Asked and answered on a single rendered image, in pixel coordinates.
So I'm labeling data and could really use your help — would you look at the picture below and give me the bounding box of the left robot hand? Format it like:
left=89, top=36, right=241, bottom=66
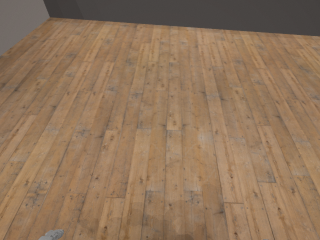
left=38, top=229, right=64, bottom=240

